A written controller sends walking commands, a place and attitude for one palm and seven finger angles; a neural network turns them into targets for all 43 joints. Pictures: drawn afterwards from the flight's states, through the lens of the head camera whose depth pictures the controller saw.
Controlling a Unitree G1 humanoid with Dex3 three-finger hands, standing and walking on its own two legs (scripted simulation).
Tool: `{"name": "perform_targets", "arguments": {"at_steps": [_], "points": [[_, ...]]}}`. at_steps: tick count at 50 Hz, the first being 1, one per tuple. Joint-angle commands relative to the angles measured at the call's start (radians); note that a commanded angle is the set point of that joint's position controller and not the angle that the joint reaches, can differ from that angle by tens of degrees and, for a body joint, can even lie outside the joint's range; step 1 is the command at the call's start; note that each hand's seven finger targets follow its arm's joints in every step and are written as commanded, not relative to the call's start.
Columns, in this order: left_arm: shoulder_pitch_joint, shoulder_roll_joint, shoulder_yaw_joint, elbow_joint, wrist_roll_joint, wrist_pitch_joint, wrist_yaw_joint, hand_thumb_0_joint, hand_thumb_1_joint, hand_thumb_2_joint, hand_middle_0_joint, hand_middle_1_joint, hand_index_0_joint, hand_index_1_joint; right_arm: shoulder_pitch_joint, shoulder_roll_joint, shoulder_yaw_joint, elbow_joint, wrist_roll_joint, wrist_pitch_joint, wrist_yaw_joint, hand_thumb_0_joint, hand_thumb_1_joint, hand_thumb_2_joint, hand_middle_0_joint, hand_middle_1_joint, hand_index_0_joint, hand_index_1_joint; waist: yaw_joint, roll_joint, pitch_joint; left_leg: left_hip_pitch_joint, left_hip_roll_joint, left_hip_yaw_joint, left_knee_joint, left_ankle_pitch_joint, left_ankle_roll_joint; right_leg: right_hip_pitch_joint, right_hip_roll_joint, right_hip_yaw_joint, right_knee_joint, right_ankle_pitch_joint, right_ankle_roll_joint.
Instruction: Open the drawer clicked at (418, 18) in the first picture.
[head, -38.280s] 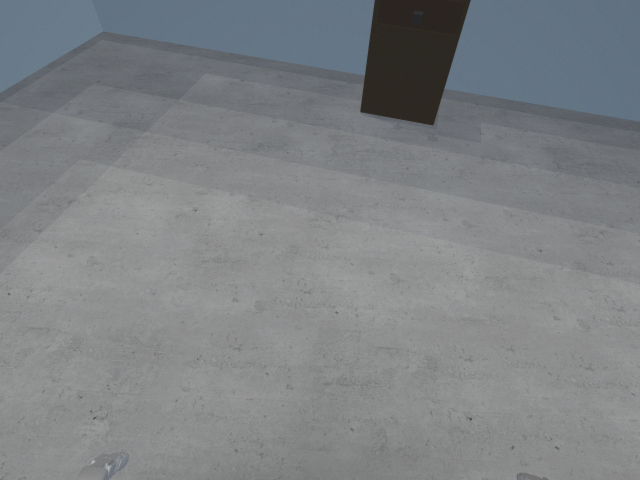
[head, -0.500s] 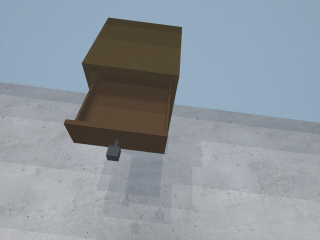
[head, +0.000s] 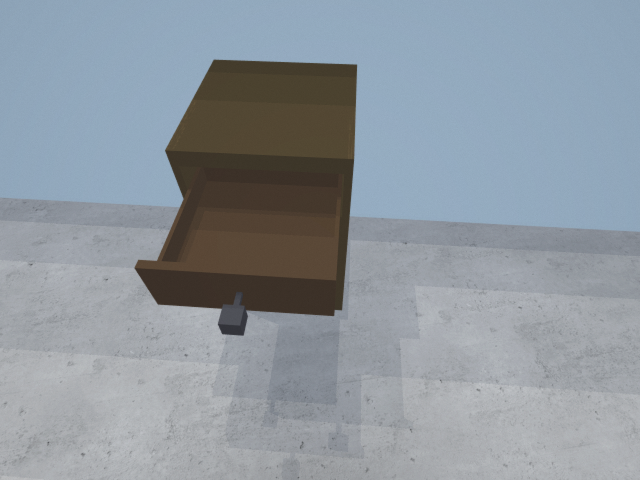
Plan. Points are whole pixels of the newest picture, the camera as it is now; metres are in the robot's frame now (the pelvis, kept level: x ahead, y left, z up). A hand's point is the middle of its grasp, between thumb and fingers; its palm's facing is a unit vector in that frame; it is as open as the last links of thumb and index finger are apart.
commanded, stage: let the arm hang, fingers relaxed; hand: left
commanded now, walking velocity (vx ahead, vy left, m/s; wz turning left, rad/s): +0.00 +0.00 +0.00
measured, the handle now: (235, 310) +0.44 +0.20 -0.20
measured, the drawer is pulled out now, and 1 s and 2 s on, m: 0.30 0.30 0.30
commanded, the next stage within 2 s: look to check the result in 0.26 s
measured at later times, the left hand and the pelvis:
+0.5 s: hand out of the picture -0.01 +0.15 -0.18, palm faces +0.03 -0.99 -0.17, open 7.3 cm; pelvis +0.01 +0.00 +0.00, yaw +0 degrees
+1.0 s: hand out of the picture +0.00 +0.15 -0.18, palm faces +0.02 -0.98 -0.18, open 7.3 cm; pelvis +0.02 -0.01 +0.00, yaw +0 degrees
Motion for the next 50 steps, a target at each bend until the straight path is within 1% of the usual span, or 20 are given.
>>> {"name": "perform_targets", "arguments": {"at_steps": [1, 5, 7, 8, 10, 11, 13, 15, 18, 21, 23, 27, 29, 30, 38, 40, 44, 46, 47, 50], "points": [[0.087, 0.097, 0.021, -0.017, 0.003, -0.014, 0.008, 0.000, 0.900, 0.900, -0.200, -0.300, -0.200, -0.300, 0.109, -0.088, -0.028, -0.003, 0.001, -0.005, -0.007, 0.000, -0.900, -0.900, 0.200, 0.300, 0.200, 0.300, 0.003, -0.028, 0.052, -0.079, 0.095, -0.096, -0.088, 0.078, 0.025, -0.003, -0.087, 0.097, -0.078, 0.042, -0.030], [0.089, 0.090, 0.024, -0.013, 0.002, -0.016, 0.007, 0.000, 0.900, 0.900, -0.200, -0.300, -0.200, -0.300, 0.109, -0.081, -0.027, 0.001, 0.000, -0.008, -0.010, 0.000, -0.900, -0.900, 0.200, 0.300, 0.200, 0.300, 0.001, -0.006, 0.032, -0.064, 0.095, -0.088, -0.082, 0.109, 0.022, 0.014, -0.088, 0.104, -0.073, 0.085, -0.031], [0.089, 0.087, 0.025, -0.013, 0.003, -0.016, 0.007, 0.000, 0.900, 0.900, -0.200, -0.300, -0.200, -0.300, 0.112, -0.078, -0.029, 0.001, 0.000, -0.008, -0.011, 0.000, -0.900, -0.900, 0.200, 0.300, 0.200, 0.300, 0.001, 0.000, 0.048, -0.064, 0.099, -0.090, -0.084, 0.114, 0.024, 0.001, -0.090, 0.096, -0.075, 0.083, -0.031], [0.088, 0.085, 0.025, -0.012, 0.002, -0.016, 0.006, 0.000, 0.900, 0.900, -0.200, -0.300, -0.200, -0.300, 0.112, -0.081, -0.028, 0.002, -0.001, -0.009, -0.011, 0.000, -0.900, -0.900, 0.200, 0.300, 0.200, 0.300, -0.002, -0.005, 0.038, -0.057, 0.100, -0.090, -0.084, 0.121, 0.024, 0.006, -0.088, 0.100, -0.073, 0.090, -0.031], [0.088, 0.086, 0.025, -0.013, 0.002, -0.016, 0.005, 0.000, 0.900, 0.900, -0.200, -0.300, -0.200, -0.300, 0.114, -0.080, -0.028, 0.002, 0.000, -0.010, -0.012, 0.000, -0.900, -0.900, 0.200, 0.300, 0.200, 0.300, -0.002, 0.012, 0.033, -0.055, 0.098, -0.089, -0.083, 0.121, 0.022, 0.011, -0.089, 0.104, -0.076, 0.093, -0.032], [0.094, 0.086, 0.026, -0.014, 0.003, -0.018, 0.006, 0.000, 0.900, 0.900, -0.200, -0.300, -0.200, -0.300, 0.114, -0.084, -0.029, 0.000, 0.001, -0.010, -0.012, 0.000, -0.900, -0.900, 0.200, 0.300, 0.200, 0.300, -0.001, -0.008, 0.027, -0.045, 0.101, -0.089, -0.079, 0.131, 0.022, 0.004, -0.088, 0.098, -0.075, 0.101, -0.032], [0.088, 0.084, 0.026, -0.012, 0.002, -0.018, 0.006, 0.000, 0.900, 0.900, -0.200, -0.300, -0.200, -0.300, 0.118, -0.085, -0.030, 0.003, 0.000, -0.009, -0.013, 0.000, -0.900, -0.900, 0.200, 0.300, 0.200, 0.300, -0.004, -0.002, 0.019, -0.043, 0.101, -0.086, -0.078, 0.136, 0.022, 0.019, -0.090, 0.096, -0.075, 0.107, -0.031], [0.091, 0.082, 0.026, -0.011, 0.001, -0.018, 0.005, 0.000, 0.900, 0.900, -0.200, -0.300, -0.200, -0.300, 0.118, -0.089, -0.029, 0.003, 0.000, -0.011, -0.014, 0.000, -0.900, -0.900, 0.200, 0.300, 0.200, 0.300, -0.004, -0.016, 0.012, -0.036, 0.102, -0.088, -0.080, 0.148, 0.022, 0.022, -0.089, 0.097, -0.071, 0.119, -0.031], [0.090, 0.079, 0.027, -0.008, 0.002, -0.018, 0.006, 0.000, 0.900, 0.900, -0.200, -0.300, -0.200, -0.300, 0.121, -0.088, -0.029, 0.007, 0.000, -0.012, -0.015, 0.000, -0.900, -0.900, 0.200, 0.300, 0.200, 0.300, -0.005, 0.006, 0.011, -0.027, 0.105, -0.088, -0.079, 0.176, 0.021, 0.023, -0.088, 0.095, -0.067, 0.133, -0.032], [0.097, 0.074, 0.027, -0.005, 0.001, -0.018, 0.007, 0.000, 0.900, 0.900, -0.200, -0.300, -0.200, -0.300, 0.120, -0.091, -0.029, 0.004, 0.001, -0.013, -0.016, 0.000, -0.900, -0.900, 0.200, 0.300, 0.200, 0.300, -0.004, -0.010, 0.018, -0.022, 0.106, -0.089, -0.080, 0.179, 0.022, 0.012, -0.085, 0.091, -0.065, 0.132, -0.031], [0.093, 0.074, 0.027, -0.004, 0.001, -0.016, 0.006, 0.000, 0.900, 0.900, -0.200, -0.300, -0.200, -0.300, 0.123, -0.087, -0.029, 0.010, 0.000, -0.012, -0.016, 0.000, -0.900, -0.900, 0.200, 0.300, 0.200, 0.300, -0.004, 0.001, 0.030, -0.031, 0.105, -0.089, -0.085, 0.167, 0.022, 0.016, -0.088, 0.092, -0.070, 0.117, -0.031], [0.097, 0.073, 0.027, -0.002, 0.001, -0.016, 0.006, 0.000, 0.900, 0.900, -0.200, -0.300, -0.200, -0.300, 0.123, -0.087, -0.029, 0.009, 0.000, -0.010, -0.015, 0.000, -0.900, -0.900, 0.200, 0.300, 0.200, 0.300, -0.004, -0.006, 0.045, -0.034, 0.106, -0.088, -0.090, 0.135, 0.023, 0.001, -0.087, 0.092, -0.075, 0.089, -0.030], [0.095, 0.069, 0.029, -0.003, 0.001, -0.017, 0.007, 0.000, 0.900, 0.900, -0.200, -0.300, -0.200, -0.300, 0.131, -0.088, -0.029, 0.010, 0.000, -0.012, -0.017, 0.000, -0.900, -0.900, 0.200, 0.300, 0.200, 0.300, -0.006, -0.019, 0.030, -0.029, 0.107, -0.090, -0.089, 0.162, 0.023, 0.015, -0.084, 0.094, -0.067, 0.115, -0.031], [0.097, 0.069, 0.028, -0.002, 0.001, -0.016, 0.007, 0.000, 0.900, 0.900, -0.200, -0.300, -0.200, -0.300, 0.127, -0.088, -0.029, 0.010, 0.000, -0.012, -0.016, 0.000, -0.900, -0.900, 0.200, 0.300, 0.200, 0.300, -0.004, -0.013, 0.028, -0.027, 0.105, -0.088, -0.089, 0.157, 0.023, 0.017, -0.086, 0.094, -0.069, 0.113, -0.030], [0.100, 0.067, 0.028, -0.004, 0.001, -0.019, 0.007, 0.000, 0.900, 0.900, -0.200, -0.300, -0.200, -0.300, 0.127, -0.084, -0.030, 0.013, 0.000, -0.010, -0.016, 0.000, -0.900, -0.900, 0.200, 0.300, 0.200, 0.300, -0.005, -0.023, 0.027, -0.021, 0.105, -0.083, -0.083, 0.157, 0.022, 0.012, -0.086, 0.097, -0.071, 0.121, -0.032], [0.100, 0.069, 0.030, -0.004, 0.001, -0.020, 0.007, 0.000, 0.900, 0.900, -0.200, -0.300, -0.200, -0.300, 0.130, -0.083, -0.030, 0.013, 0.001, -0.012, -0.017, 0.000, -0.900, -0.900, 0.200, 0.300, 0.200, 0.300, -0.005, -0.017, 0.020, -0.019, 0.103, -0.080, -0.081, 0.176, 0.020, 0.024, -0.089, 0.099, -0.067, 0.151, -0.033], [0.098, 0.068, 0.030, -0.005, 0.001, -0.019, 0.008, 0.000, 0.900, 0.900, -0.200, -0.300, -0.200, -0.300, 0.131, -0.083, -0.030, 0.014, 0.001, -0.012, -0.018, 0.000, -0.900, -0.900, 0.200, 0.300, 0.200, 0.300, -0.006, -0.008, 0.023, -0.017, 0.105, -0.080, -0.080, 0.186, 0.019, 0.025, -0.088, 0.098, -0.065, 0.157, -0.034], [0.104, 0.069, 0.030, -0.005, 0.001, -0.020, 0.008, 0.000, 0.900, 0.900, -0.200, -0.300, -0.200, -0.300, 0.126, -0.083, -0.031, 0.012, 0.002, -0.012, -0.018, 0.000, -0.900, -0.900, 0.200, 0.300, 0.200, 0.300, -0.004, -0.020, 0.018, -0.006, 0.105, -0.079, -0.079, 0.190, 0.020, 0.018, -0.089, 0.095, -0.065, 0.163, -0.034], [0.100, 0.068, 0.030, -0.004, 0.001, -0.020, 0.008, 0.000, 0.900, 0.900, -0.200, -0.300, -0.200, -0.300, 0.131, -0.081, -0.030, 0.014, 0.001, -0.012, -0.018, 0.000, -0.900, -0.900, 0.200, 0.300, 0.200, 0.300, -0.006, -0.010, 0.022, -0.010, 0.105, -0.079, -0.078, 0.201, 0.020, 0.025, -0.090, 0.093, -0.063, 0.170, -0.034], [0.101, 0.072, 0.030, -0.002, 0.000, -0.019, 0.007, 0.000, 0.900, 0.900, -0.200, -0.300, -0.200, -0.300, 0.127, -0.083, -0.029, 0.015, 0.002, -0.010, -0.018, 0.000, -0.900, -0.900, 0.200, 0.300, 0.200, 0.300, -0.004, -0.012, 0.031, -0.019, 0.103, -0.077, -0.081, 0.166, 0.018, 0.023, -0.091, 0.097, -0.073, 0.144, -0.033]]}}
